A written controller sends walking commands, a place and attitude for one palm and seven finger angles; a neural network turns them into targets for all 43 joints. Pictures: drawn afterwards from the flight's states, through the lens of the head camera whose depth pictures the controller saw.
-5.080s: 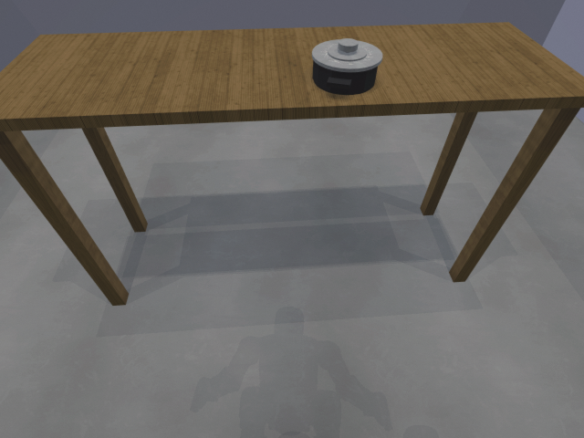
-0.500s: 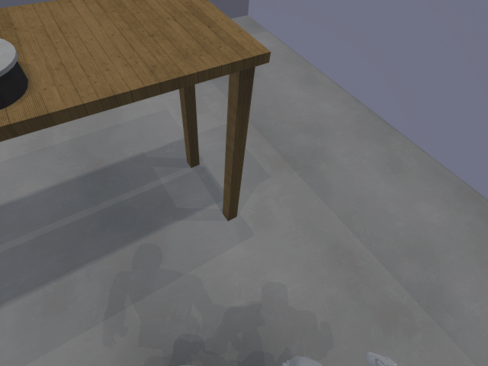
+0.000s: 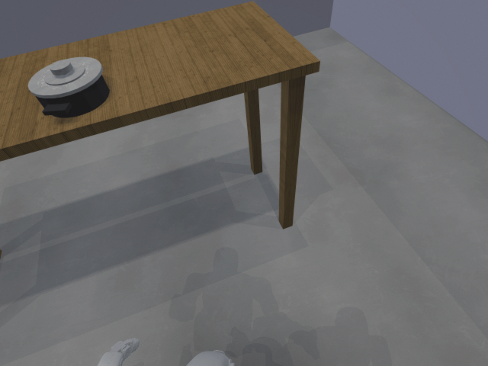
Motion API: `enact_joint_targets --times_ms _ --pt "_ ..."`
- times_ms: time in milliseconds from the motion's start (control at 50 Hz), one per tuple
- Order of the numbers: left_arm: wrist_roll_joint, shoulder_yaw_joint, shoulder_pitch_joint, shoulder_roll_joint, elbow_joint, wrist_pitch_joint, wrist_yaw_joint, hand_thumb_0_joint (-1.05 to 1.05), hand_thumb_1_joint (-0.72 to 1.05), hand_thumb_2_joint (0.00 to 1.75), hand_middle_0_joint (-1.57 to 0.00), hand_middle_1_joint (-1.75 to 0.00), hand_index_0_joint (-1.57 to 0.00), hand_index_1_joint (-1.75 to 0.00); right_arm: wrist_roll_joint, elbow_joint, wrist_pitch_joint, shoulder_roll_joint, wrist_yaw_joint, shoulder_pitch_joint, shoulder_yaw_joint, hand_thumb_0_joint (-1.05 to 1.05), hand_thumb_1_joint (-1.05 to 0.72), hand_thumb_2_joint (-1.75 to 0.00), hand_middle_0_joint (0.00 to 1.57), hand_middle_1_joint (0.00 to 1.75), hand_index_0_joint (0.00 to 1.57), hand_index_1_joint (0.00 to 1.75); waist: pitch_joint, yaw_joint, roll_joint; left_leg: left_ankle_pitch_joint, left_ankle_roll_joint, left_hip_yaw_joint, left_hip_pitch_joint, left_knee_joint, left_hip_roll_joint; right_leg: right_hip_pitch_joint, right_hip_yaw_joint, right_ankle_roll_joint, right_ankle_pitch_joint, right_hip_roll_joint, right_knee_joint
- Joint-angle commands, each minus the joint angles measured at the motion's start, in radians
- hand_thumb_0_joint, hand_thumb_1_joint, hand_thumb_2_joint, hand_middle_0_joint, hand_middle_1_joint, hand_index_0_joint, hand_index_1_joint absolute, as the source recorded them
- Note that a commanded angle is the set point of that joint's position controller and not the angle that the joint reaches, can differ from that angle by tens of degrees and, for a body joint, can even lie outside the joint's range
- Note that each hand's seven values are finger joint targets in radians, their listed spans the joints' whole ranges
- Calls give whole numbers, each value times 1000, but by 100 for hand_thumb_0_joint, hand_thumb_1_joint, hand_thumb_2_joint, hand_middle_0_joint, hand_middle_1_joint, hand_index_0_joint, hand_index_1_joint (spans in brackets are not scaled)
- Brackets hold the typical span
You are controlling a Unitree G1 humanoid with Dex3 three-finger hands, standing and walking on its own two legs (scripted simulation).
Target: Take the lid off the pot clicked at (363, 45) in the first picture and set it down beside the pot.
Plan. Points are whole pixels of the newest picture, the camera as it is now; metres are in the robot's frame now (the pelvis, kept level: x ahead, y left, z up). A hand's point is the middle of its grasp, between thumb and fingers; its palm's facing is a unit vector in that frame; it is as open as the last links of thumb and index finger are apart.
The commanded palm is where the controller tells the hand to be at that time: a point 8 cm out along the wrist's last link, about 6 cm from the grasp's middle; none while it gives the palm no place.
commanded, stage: turn to face it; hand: left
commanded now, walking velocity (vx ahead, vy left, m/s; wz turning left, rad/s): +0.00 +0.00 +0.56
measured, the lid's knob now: (61, 67) +0.70 +0.43 +0.15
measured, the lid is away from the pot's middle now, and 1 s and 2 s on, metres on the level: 0.00 0.00 0.00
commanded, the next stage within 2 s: take the last steps up to it in 0.48 s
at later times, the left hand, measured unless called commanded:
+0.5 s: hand out of the picture -0.05 +0.26 -0.18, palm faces +0.31 -0.92 -0.26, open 7.4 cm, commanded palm none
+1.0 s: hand out of the picture -0.02 +0.19 -0.15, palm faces +0.38 -0.90 -0.22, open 7.3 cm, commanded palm none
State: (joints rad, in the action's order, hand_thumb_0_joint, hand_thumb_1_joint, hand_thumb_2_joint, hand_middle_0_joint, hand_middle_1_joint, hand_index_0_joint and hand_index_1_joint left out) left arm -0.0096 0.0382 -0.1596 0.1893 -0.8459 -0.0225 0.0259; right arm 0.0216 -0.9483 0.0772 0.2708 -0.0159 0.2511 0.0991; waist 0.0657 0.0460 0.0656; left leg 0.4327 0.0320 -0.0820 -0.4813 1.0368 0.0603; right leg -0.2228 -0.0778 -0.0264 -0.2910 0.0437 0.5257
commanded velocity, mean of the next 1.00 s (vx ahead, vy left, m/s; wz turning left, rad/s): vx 0.13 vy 0.01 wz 0.23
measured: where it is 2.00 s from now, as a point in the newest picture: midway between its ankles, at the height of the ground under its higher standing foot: (217, 347)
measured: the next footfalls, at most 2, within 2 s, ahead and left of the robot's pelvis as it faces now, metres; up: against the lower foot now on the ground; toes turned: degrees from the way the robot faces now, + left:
left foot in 0.36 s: +0.00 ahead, +0.14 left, +0.00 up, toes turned +15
right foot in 0.80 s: +0.07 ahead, -0.07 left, +0.00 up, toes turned +12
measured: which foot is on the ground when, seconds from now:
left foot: up 0.00-0.34, down 0.36-0.80, up 0.82-1.00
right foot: down 0.00-0.36, up 0.38-0.78, down 0.80-1.00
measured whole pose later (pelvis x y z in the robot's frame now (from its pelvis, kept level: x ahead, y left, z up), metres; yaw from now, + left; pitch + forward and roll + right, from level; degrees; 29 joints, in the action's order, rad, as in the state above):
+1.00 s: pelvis +0.05 +0.02 +0.01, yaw +19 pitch -2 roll +1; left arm -0.02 0.03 -0.40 0.13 -1.03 0.04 0.01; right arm 0.03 -1.05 0.03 0.22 -0.02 0.33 0.07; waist 0.00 0.01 0.04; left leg 0.25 0.00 0.00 -0.51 1.06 -0.05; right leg -0.07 -0.11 -0.03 -0.28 0.03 0.38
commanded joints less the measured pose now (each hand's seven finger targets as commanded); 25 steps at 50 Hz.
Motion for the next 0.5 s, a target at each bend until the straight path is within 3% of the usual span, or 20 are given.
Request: enact_joint_targets --times_ms 0,80,140,200,260,300,320,340,360,380,400,440,480 --pt "-5 47 10 172 74 34 12 0 90 90 -20 -30 -20 -30 -2 78 -20 64 -12 -13 17 0 -90 -90 20 30 20 30 -25 -14 -229 -72 32 40 -100 197 -69 54 115 -76 278 246 -218" --pt "-11 52 -86 197 41 32 11 0 90 90 -20 -30 -20 -30 -2 96 -12 57 -13 -94 6 0 -90 -90 20 30 20 30 -19 -63 -239 -49 46 73 -93 89 -83 111 102 -97 288 267 -218" --pt "-17 58 -116 214 26 29 10 0 90 90 -20 -30 -20 -30 -6 109 -13 48 -12 -144 -1 0 -90 -90 20 30 20 30 -23 -80 -249 -18 43 97 -54 -20 -86 122 85 -111 329 289 -208" --pt "-22 64 -138 229 11 26 9 0 90 90 -20 -30 -20 -30 -13 116 -26 33 -10 -172 -15 0 -90 -90 20 30 20 30 -58 -96 -271 21 34 134 24 -183 -81 153 64 -121 460 305 -157" --pt "-22 70 -143 242 -4 21 8 0 90 90 -20 -30 -20 -30 -17 108 -42 26 -2 -141 -26 0 -90 -90 20 30 20 30 -114 -89 -273 -4 14 164 127 -353 -55 179 45 -105 585 302 -79" --pt "-12 69 -127 234 -15 16 5 0 90 90 -20 -30 -20 -30 -15 91 -52 42 1 -76 -23 0 -90 -90 20 30 20 30 -149 -52 -249 -190 0 164 276 -577 -51 137 -11 -40 538 267 23" --pt "-2 64 -130 211 -11 13 3 0 90 90 -20 -30 -20 -30 -10 78 -64 96 4 -25 -13 0 -90 -90 20 30 20 30 -191 -17 -133 -360 -22 107 447 -680 -120 24 -56 10 415 238 161" --pt "6 50 -130 144 22 8 -3 0 90 90 -20 -30 -20 -30 -3 81 -72 205 11 20 14 0 -90 -90 20 30 20 30 -207 9 174 -744 -135 -237 615 -686 -392 -282 -92 90 -144 96 370" --pt "-4 32 -80 131 36 -3 4 0 90 90 -20 -30 -20 -30 -10 64 -58 243 19 58 19 0 -90 -90 20 30 20 30 -192 27 189 -1006 -238 -284 560 -657 -478 -335 9 96 -377 66 486" --pt "-7 37 -69 148 30 -11 5 0 90 90 -20 -30 -20 -30 -4 64 -55 210 24 40 8 0 -90 -90 20 30 20 30 -154 13 91 -948 -259 -201 501 -650 -463 -323 41 85 -328 86 558" --pt "-9 39 -65 139 2 -16 7 0 90 90 -20 -30 -20 -30 -2 65 -62 163 35 -3 -8 0 -90 -90 20 30 20 30 -128 -4 169 -894 -232 -162 435 -672 -384 -310 76 90 -265 87 575" --pt "-6 44 -75 151 -28 -16 -1 0 90 90 -20 -30 -20 -30 -5 79 -63 123 41 -72 -23 0 -90 -90 20 30 20 30 -69 -32 134 -869 -203 -100 401 -672 -319 -321 81 96 -165 71 619" --pt "-3 41 -98 145 -45 -15 -5 0 90 90 -20 -30 -20 -30 -9 80 -68 111 41 -75 -27 0 -90 -90 20 30 20 30 -69 -47 91 -856 -188 -65 401 -680 -284 -299 64 104 -116 58 605"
